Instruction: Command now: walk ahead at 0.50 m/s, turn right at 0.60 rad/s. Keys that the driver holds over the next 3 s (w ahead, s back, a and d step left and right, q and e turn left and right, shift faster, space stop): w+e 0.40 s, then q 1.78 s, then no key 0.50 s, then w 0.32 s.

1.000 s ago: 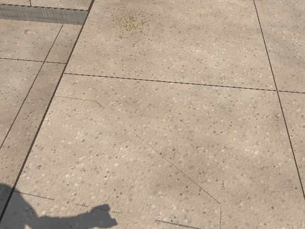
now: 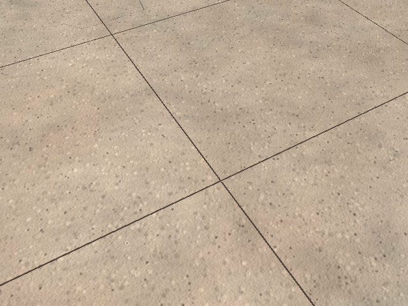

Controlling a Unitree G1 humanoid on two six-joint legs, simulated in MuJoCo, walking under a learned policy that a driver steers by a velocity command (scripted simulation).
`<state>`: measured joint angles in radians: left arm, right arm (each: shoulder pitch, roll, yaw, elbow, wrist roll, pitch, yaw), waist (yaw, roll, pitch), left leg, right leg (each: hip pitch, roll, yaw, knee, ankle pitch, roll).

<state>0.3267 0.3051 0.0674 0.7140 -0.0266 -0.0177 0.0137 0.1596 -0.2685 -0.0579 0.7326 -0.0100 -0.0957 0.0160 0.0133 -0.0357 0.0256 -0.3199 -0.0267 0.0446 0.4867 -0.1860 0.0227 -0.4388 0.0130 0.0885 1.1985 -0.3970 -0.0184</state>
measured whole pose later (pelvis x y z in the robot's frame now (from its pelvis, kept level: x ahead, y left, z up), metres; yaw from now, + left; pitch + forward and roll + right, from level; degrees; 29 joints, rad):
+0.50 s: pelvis +0.26 -0.08 +0.00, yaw -17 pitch +1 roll +0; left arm 0.17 0.29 0.07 0.64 -0.01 -0.04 -0.03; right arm 0.23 -0.32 -0.05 0.79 0.02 -0.09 0.01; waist -0.02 0.02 0.08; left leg -0.39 0.07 0.00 1.20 -0.44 -0.02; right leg -0.39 0.06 -0.02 0.54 -0.17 -0.08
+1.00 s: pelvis +0.44 -0.09 +0.00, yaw -5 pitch +3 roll -1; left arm 0.10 0.30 0.06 0.76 0.00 0.01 0.03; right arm 0.18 -0.30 -0.06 0.68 0.00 -0.01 0.01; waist -0.03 -0.01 0.06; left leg -0.42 -0.05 -0.02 0.51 -0.14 0.06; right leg -0.47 0.04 0.03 1.15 -0.51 0.03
